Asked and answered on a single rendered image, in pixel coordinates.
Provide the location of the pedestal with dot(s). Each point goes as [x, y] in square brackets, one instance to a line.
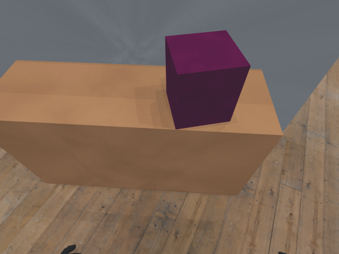
[111, 125]

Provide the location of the carton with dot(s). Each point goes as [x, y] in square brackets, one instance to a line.
[205, 74]

